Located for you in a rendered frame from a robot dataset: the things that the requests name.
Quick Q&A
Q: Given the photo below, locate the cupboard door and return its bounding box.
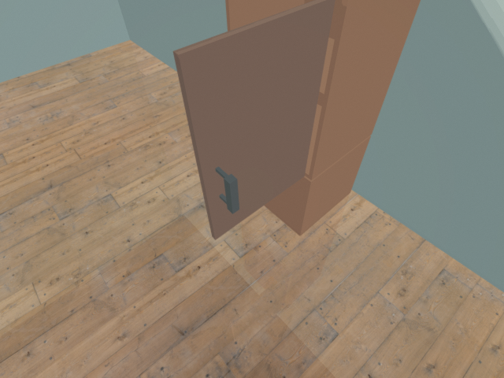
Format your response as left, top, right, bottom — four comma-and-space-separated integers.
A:
173, 0, 335, 240

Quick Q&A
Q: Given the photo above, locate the handle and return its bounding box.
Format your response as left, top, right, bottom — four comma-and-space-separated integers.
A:
215, 166, 239, 214

